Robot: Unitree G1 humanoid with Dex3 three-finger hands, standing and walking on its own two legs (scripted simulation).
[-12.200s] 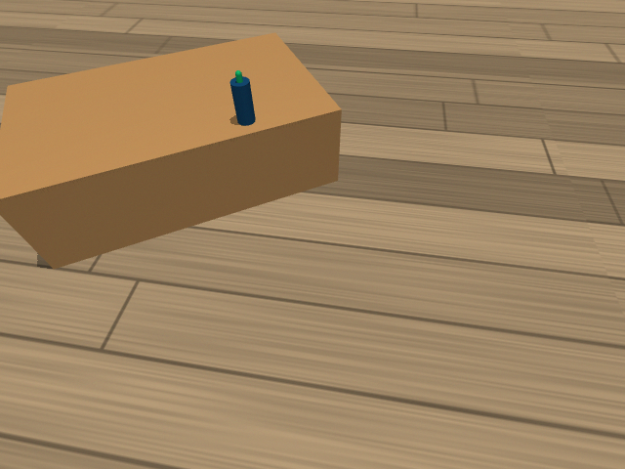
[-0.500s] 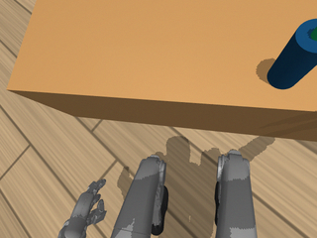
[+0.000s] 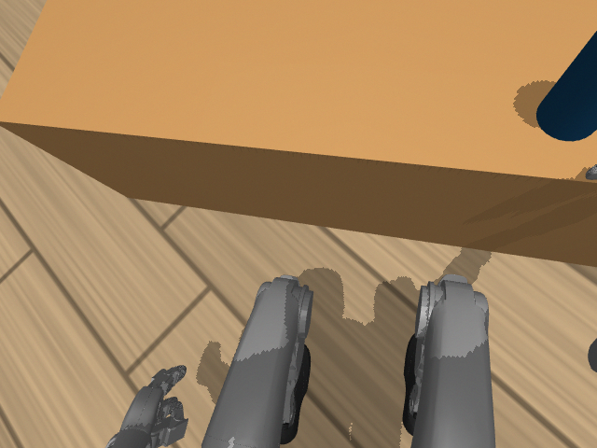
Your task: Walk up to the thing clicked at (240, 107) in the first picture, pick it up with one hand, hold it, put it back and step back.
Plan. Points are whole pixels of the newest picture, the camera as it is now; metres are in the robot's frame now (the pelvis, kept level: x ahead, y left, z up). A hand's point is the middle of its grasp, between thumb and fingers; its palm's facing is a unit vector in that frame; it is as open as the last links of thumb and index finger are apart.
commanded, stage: close in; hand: right
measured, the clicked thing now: out of the picture +0.51 -0.31 +0.06
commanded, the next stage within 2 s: rest palm in 0.20 s
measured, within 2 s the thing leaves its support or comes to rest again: leaves its support in 1.52 s
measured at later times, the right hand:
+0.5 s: hand out of the picture +0.49 -0.31 +0.02, palm faces +0.31 +0.95 +0.01, open 17.3 cm
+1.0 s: hand out of the picture +0.50 -0.31 +0.03, palm faces +0.32 +0.95 +0.00, open 13.2 cm
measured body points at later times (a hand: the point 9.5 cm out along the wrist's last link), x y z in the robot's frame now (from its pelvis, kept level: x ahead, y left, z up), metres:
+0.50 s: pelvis +0.02 +0.01 +0.01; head +0.22 -0.04 +0.41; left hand +0.15 +0.27 -0.11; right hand +0.46 -0.36 +0.03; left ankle +0.08 +0.13 -0.40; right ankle +0.11 -0.15 -0.40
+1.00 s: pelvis +0.01 +0.00 +0.01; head +0.22 -0.05 +0.41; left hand +0.12 +0.27 -0.11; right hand +0.48 -0.36 +0.03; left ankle +0.08 +0.13 -0.40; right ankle +0.11 -0.15 -0.40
